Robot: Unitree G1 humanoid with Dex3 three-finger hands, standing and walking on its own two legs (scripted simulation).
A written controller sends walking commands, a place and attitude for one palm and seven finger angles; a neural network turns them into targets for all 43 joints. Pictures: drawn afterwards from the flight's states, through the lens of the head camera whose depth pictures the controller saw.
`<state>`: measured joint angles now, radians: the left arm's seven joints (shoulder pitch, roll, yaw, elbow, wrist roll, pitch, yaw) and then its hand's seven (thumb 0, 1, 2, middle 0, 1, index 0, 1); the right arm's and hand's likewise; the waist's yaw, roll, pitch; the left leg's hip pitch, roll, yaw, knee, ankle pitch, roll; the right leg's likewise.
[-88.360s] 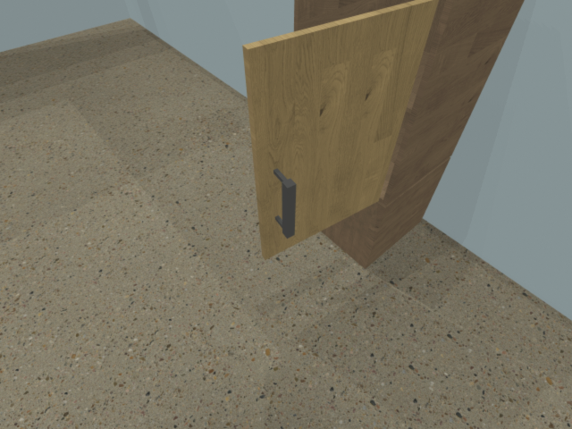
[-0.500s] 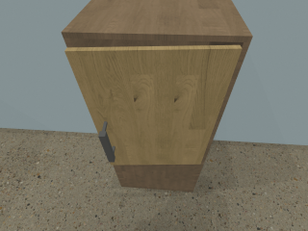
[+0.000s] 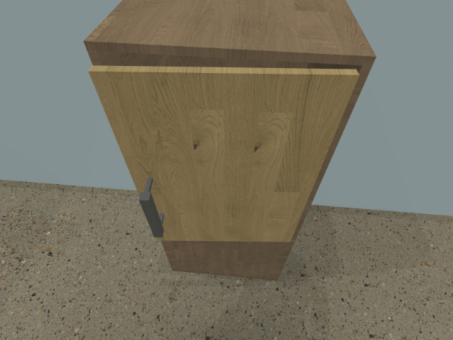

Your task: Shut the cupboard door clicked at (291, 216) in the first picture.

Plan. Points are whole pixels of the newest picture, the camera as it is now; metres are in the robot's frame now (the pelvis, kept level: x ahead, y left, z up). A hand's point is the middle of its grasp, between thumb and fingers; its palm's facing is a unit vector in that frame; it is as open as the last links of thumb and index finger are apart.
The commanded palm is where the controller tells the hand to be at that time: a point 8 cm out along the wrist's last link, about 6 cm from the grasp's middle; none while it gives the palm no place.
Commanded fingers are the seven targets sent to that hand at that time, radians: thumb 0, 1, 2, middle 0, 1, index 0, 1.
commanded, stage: look again from close up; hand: left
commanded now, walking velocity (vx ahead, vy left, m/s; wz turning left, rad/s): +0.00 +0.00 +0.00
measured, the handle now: (154, 209) +0.42 +0.21 -0.11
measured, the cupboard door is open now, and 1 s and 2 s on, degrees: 5 5 5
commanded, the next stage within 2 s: raise the hand and make a fist in 0.28 s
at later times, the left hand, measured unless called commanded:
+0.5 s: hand out of the picture +0.11 +0.19 -0.10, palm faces +0.22 -0.95 -0.23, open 7.2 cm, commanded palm +0.10 +0.21 -0.07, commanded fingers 0.00 0.90 0.90 -0.31 -0.42 -0.31 -0.42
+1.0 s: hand out of the picture +0.12 +0.16 -0.07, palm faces +0.05 -1.00 -0.05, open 5.2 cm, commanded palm +0.11 +0.21 -0.07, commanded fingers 0.00 0.90 0.90 -0.77 -0.92 -0.77 -0.92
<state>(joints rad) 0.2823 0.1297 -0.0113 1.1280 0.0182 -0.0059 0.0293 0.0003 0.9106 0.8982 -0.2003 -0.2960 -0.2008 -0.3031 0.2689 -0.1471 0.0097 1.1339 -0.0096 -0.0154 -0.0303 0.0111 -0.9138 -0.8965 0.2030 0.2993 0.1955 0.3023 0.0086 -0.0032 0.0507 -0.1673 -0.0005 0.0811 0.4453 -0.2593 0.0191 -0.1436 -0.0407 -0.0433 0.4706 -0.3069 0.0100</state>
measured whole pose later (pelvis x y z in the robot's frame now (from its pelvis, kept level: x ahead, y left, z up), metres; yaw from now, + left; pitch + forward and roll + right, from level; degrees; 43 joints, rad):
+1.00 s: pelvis -0.08 -0.03 -0.13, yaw +3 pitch +16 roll -3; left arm 0.39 0.21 0.10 -0.03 -0.26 -0.51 -0.26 0.01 0.90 0.90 -0.60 -0.73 -0.60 -0.73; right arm 0.16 -0.21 0.01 0.52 0.01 -0.25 -0.05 0.01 -0.90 -0.90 0.20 0.30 0.20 0.30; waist 0.06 0.03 -0.15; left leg -1.12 0.05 -0.05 1.36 -0.52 -0.02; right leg -1.03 -0.03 -0.15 1.34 -0.59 -0.05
